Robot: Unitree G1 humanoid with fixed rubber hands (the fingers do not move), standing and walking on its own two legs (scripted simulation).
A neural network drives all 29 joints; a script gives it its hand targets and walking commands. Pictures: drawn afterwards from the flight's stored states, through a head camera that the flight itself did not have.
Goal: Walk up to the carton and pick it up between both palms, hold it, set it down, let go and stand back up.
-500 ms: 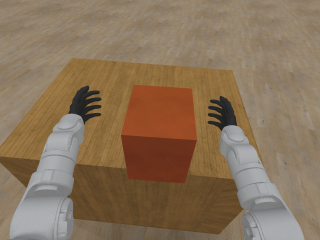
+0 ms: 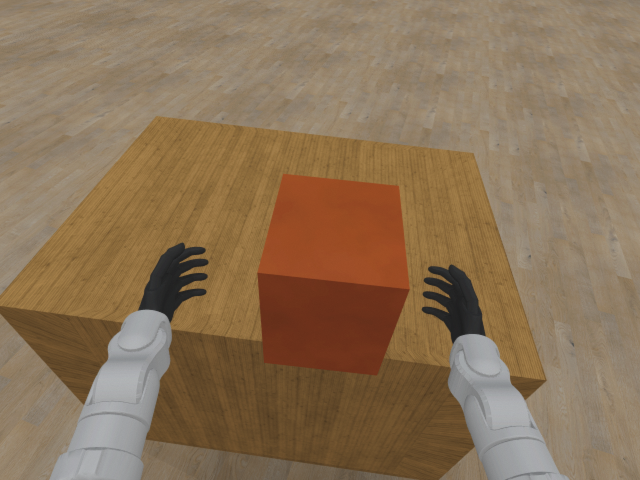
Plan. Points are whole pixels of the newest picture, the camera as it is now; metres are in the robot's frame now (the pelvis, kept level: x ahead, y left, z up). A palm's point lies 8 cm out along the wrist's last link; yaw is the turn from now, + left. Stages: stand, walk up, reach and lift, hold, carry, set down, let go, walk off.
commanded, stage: set down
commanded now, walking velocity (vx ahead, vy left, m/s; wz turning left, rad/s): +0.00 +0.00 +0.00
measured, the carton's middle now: (330, 275) +0.43 +0.00 -0.01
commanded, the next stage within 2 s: let go in 0.94 s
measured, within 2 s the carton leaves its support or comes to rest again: neither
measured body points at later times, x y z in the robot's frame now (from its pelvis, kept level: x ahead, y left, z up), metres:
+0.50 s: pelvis +0.01 +0.00 +0.00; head +0.00 +0.01 +0.45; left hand +0.26 +0.22 +0.02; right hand +0.26 -0.18 +0.02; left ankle +0.01 +0.09 -0.75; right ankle +0.01 -0.12 -0.75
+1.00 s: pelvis +0.01 -0.01 -0.01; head +0.01 +0.00 +0.44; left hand +0.19 +0.21 -0.05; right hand +0.20 -0.19 -0.05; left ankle +0.01 +0.09 -0.75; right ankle +0.01 -0.12 -0.75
